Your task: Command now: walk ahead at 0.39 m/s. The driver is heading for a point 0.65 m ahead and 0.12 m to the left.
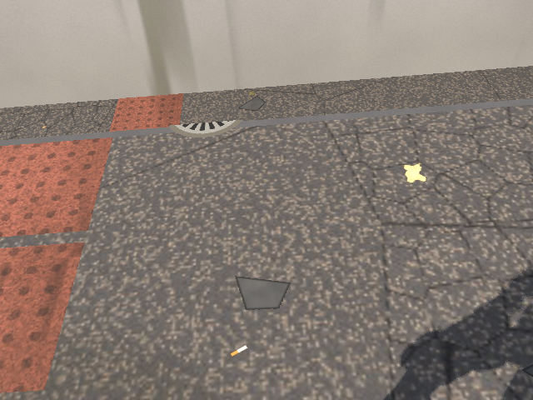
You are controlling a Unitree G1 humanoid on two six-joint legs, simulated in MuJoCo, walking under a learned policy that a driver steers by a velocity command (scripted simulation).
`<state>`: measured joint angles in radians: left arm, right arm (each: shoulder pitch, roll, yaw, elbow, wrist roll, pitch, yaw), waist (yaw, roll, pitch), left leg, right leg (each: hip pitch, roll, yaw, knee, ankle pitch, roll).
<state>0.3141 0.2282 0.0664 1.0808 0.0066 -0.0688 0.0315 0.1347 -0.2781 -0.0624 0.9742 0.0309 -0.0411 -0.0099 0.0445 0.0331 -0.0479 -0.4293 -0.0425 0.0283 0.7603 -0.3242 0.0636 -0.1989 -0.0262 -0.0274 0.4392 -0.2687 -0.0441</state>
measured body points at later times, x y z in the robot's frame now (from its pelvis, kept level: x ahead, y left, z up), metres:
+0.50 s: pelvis +0.23 +0.08 -0.01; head +0.25 +0.09 +0.44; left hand +0.25 +0.35 -0.15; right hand +0.34 -0.18 -0.14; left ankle +0.26 +0.17 -0.74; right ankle +0.14 -0.07 -0.65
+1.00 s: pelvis +0.50 +0.03 -0.01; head +0.55 +0.02 +0.43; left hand +0.66 +0.29 -0.13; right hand +0.51 -0.23 -0.17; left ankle +0.37 +0.17 -0.65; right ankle +0.60 -0.05 -0.74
